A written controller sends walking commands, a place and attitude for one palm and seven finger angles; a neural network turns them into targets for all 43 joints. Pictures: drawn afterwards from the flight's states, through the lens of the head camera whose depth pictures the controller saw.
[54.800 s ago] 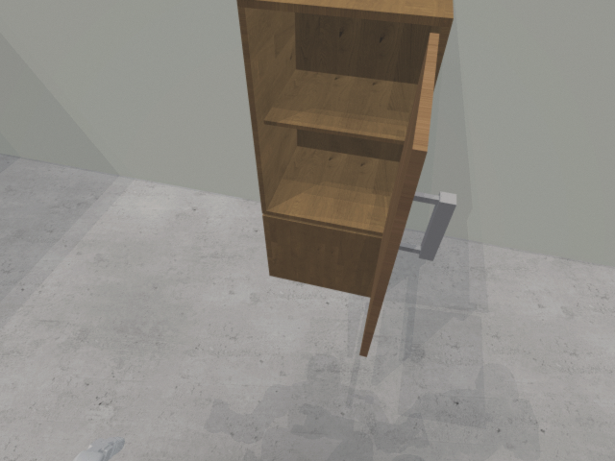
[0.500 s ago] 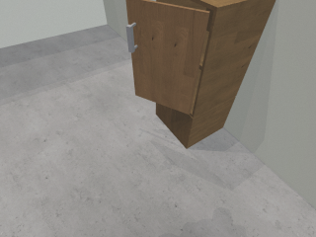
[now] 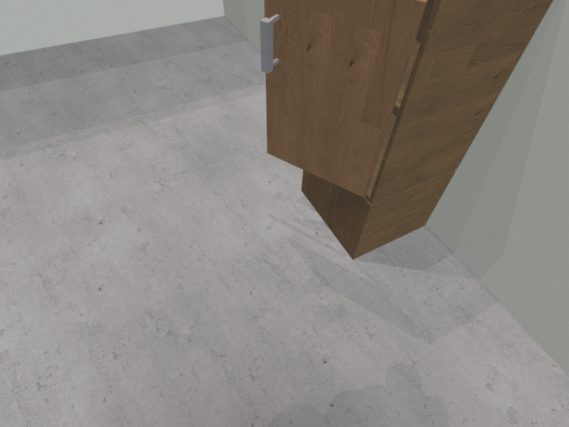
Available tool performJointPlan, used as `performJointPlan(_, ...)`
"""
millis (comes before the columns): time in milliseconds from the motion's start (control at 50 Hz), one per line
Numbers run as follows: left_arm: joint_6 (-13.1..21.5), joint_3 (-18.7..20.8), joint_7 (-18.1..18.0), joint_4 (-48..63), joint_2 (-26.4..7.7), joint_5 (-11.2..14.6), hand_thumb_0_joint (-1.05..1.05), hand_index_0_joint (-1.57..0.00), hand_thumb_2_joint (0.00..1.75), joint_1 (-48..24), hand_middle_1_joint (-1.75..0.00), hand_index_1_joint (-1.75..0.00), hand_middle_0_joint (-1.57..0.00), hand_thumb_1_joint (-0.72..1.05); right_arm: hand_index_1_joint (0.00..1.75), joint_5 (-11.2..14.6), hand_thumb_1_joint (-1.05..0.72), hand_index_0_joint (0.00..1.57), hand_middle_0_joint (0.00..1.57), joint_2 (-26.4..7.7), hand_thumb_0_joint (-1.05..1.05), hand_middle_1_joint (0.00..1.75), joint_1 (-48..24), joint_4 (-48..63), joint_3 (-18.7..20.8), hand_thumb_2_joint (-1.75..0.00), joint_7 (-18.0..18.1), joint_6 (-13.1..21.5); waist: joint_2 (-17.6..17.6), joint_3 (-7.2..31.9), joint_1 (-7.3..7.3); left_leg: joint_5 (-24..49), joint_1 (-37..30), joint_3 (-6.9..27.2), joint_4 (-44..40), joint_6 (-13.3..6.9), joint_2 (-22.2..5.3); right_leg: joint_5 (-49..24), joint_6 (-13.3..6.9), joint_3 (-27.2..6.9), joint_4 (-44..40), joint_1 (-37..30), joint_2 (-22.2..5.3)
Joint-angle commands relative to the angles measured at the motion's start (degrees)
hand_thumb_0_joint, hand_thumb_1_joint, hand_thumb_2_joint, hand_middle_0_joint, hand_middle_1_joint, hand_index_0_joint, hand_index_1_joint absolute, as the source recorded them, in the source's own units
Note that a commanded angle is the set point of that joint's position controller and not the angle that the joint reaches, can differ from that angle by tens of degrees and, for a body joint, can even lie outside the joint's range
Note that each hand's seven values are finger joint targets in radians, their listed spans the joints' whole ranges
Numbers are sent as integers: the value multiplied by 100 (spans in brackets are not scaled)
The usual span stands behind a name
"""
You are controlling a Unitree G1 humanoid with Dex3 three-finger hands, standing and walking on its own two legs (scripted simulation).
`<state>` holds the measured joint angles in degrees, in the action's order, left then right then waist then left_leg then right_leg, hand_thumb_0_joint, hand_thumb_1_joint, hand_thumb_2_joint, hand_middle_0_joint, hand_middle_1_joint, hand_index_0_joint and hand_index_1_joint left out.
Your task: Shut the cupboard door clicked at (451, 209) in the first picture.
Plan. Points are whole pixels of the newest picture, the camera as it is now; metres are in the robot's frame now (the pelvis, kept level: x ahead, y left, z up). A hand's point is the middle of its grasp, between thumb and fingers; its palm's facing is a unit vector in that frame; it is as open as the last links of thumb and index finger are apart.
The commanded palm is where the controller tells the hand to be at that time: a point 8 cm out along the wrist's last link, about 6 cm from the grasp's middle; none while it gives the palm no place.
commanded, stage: walk to a spot facing it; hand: left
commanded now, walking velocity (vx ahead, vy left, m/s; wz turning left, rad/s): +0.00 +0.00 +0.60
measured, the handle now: (271, 43) +1.00 +0.08 +0.04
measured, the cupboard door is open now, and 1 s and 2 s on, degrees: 29 29 29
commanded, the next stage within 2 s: turn to face it in 1.96 s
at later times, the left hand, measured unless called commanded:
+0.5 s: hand out of the picture +0.06 +0.25 -0.14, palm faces +0.29 -0.91 -0.29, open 7.4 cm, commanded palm none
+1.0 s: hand out of the picture -0.11 +0.13 -0.17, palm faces +0.66 -0.71 -0.25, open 7.4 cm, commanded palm none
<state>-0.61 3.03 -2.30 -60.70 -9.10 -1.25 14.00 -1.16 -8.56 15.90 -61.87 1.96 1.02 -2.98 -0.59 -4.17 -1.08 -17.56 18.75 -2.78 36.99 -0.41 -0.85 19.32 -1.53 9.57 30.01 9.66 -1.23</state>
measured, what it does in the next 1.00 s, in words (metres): steps on the spot, turning left: right foot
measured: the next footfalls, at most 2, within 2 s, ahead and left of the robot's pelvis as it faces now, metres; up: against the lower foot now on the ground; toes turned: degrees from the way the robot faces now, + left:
right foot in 0.60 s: +0.07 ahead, -0.13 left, +0.00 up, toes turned +22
left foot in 1.04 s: -0.01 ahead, +0.11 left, +0.00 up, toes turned +46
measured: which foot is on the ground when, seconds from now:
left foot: down 0.00-0.58, up 0.60-1.00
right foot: down 0.00-0.12, up 0.14-0.58, down 0.60-1.00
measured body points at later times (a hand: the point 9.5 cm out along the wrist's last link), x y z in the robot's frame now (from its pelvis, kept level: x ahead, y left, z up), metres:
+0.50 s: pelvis +0.00 +0.00 +0.01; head +0.06 +0.02 +0.45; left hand +0.05 +0.29 -0.12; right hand +0.12 -0.24 -0.14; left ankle +0.02 +0.11 -0.73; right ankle +0.02 -0.16 -0.68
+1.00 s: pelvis +0.02 -0.03 +0.00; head +0.06 +0.01 +0.45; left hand -0.14 +0.17 -0.15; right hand +0.27 -0.15 -0.13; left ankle -0.05 +0.08 -0.71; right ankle +0.03 -0.15 -0.73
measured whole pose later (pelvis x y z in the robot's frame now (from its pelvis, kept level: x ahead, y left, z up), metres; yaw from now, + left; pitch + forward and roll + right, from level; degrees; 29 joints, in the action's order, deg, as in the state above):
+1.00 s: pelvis +0.02 -0.03 +0.00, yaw +39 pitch +0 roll +2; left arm 1.0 3.9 -0.8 -53.4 -12.4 -2.1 18.9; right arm -1.5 -13.2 6.2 -51.5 3.6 -2.4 -4.2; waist 2.6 -6.2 2.2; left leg -26.3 21.5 -5.1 44.0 1.1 -1.6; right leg 23.1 0.9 14.8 31.2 7.4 -7.9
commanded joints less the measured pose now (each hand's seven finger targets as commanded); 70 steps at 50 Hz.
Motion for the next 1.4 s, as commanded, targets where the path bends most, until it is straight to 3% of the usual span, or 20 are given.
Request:
performJointPlan(0,21,292,-82,450,-1051,-85,0,-20,90,150,-30,-30,-20,90,30,44,-90,20,20,-496,0,30,-203,626,202,-90,-29,54,939,-67,108,-1250,732,123,1471,121,-328,-2844,-1060,-1046,-861,-42,-2224)
performJointPlan(60,8,339,-34,636,-1162,-27,0,-20,90,-52,-30,-30,-20,90,30,28,-90,20,20,-542,0,30,235,624,188,-90,-83,110,352,180,-149,294,-213,-48,-376,106,-279,-2955,-439,-274,390,140,-1784)
performJointPlan(100,-94,251,10,942,-663,73,0,-20,90,15,-30,-30,-20,90,30,-59,-90,20,20,-1397,0,30,856,559,351,-90,-2,178,-2448,393,-311,4063,-1255,2961,-1797,-896,-2028,1842,481,-78,2839,2052,-283)
performJointPlan(160,-186,316,40,1045,-826,-39,0,-20,90,-453,-30,-30,-20,90,30,-89,-90,20,20,-1399,0,30,371,785,367,-90,60,150,-1211,349,-203,460,-393,2742,-2265,-758,-1669,887,296,-1063,3767,2156,-374)
performJointPlan(240,-98,306,127,1050,-818,-40,0,-20,90,-377,-30,-30,-20,90,30,-61,-90,20,20,-1333,0,30,35,958,326,-90,107,260,-322,523,-12,1347,-850,2247,-2094,-681,-1249,5,497,-1170,3553,2376,-325)
performJointPlan(420,-114,225,111,1415,-857,-2,0,-20,90,-669,-30,-30,-20,90,30,-75,-90,20,20,-1544,0,30,38,1065,470,-90,20,161,-894,824,-132,1678,-1075,2557,-1866,-890,-1022,422,561,-1097,1994,1835,-12)
performJointPlan(520,-76,263,63,1289,-1034,55,0,-20,90,83,-30,-30,-20,90,30,-24,-90,20,20,-1494,0,30,-488,1303,525,-90,-30,62,-899,900,221,1146,56,2546,-1518,-528,-500,-276,402,-929,-192,-69,265)
performJointPlan(540,-34,314,39,1265,-1272,23,0,-20,90,318,-30,-30,-20,90,30,30,-90,20,20,-1320,0,30,-557,1358,512,-90,-56,51,-353,907,344,404,713,2297,-1092,-251,-159,-396,273,-1291,-1030,-742,-166)
performJointPlan(560,15,422,-2,1332,-1772,-65,0,-20,90,313,-30,-30,-20,90,30,84,-90,20,20,-949,0,30,-438,1431,485,-90,-80,54,1222,798,338,-891,1714,1303,316,206,608,420,-302,-3038,-1829,-1077,-1670)
performJointPlan(580,-1,391,-21,1437,-1940,-69,0,-20,90,-76,-30,-30,-20,90,30,15,-90,20,20,-1128,0,30,-463,1463,520,-90,-92,63,1496,581,268,-1606,1678,787,1952,320,686,-58,-815,-3541,-1906,-176,-2663)
performJointPlan(640,85,207,-33,1575,-1176,6,0,-20,90,-737,-30,-30,-20,90,30,-54,-90,20,20,-1013,0,30,-258,1231,469,-90,-186,-36,1011,128,-194,-730,1727,732,3368,356,189,-1885,-673,-2022,-1246,161,-1687)
performJointPlan(740,130,252,-47,1360,-1277,-5,0,-20,90,179,-30,-30,-20,90,30,16,-90,20,20,-883,0,30,-798,1442,326,-90,-245,-35,1206,487,165,-691,1610,167,2380,460,85,-4526,-521,-980,-521,-1082,-1572)
performJointPlan(900,239,367,84,1010,-1419,-80,0,-20,90,897,-30,-30,-20,90,30,2,-90,20,20,-778,0,30,-1582,1716,211,-90,-358,101,1109,242,489,-969,1396,-187,1009,191,-151,-1844,-647,-1153,-1056,-1261,-2171)
performJointPlan(980,271,418,177,995,-1542,-46,0,-20,90,524,-30,-30,-20,90,30,-12,-90,20,20,-861,0,30,-819,1576,233,-90,-349,233,668,378,-12,-494,-648,-548,-604,-17,105,-1222,-318,-418,-258,-82,-2008)
performJointPlan(1000,262,394,218,1027,-1445,11,0,-20,90,441,-30,-30,-20,90,30,-26,-90,20,20,-1181,0,30,-90,1360,309,-90,-313,290,-94,762,-389,-233,-2040,-195,-1285,-162,11,-1272,-23,128,1070,701,-1647)
performJointPlan(1020,248,300,313,1307,-1016,58,0,-20,90,269,-30,-30,-20,90,30,-98,-90,20,20,-1990,0,30,647,1167,525,-90,-238,340,-2055,1026,-771,-276,-3312,2508,-1727,-888,-1776,1169,479,449,3015,2755,-697)
performJointPlan(1040,217,195,294,1683,-1025,-23,0,-20,90,-533,-30,-30,-20,90,30,-45,-90,20,20,-2211,0,30,1303,956,564,-90,-143,318,-1708,909,-1067,471,-3285,3358,-2079,-1373,-2337,1679,432,-367,3871,3681,-486)
performJointPlan(1080,212,247,287,1646,-1065,-53,0,-20,90,-742,-30,-30,-20,90,30,-32,-90,20,20,-1764,0,30,829,1100,386,-90,-78,341,-570,401,-680,-35,-2115,2700,-2196,-1217,-2057,899,355,-794,4029,3420,-820)
performJointPlan(1160,107,257,402,1213,-936,-67,0,-20,90,-12,-30,-30,-20,90,30,-26,-90,20,20,-1379,0,30,-127,1299,228,-90,-22,521,-767,-110,-30,31,-1006,1666,-2525,-924,-1234,-287,478,-866,3559,2794,-722)
performJointPlan(1380,219,188,449,1514,-795,-11,0,-20,90,-769,-30,-30,-20,90,30,-53,-90,20,20,-1261,0,30,404,768,283,-90,-39,599,-583,-243,-11,495,-793,1332,-2369,-1043,-1129,-899,458,-572,868,1625,-347)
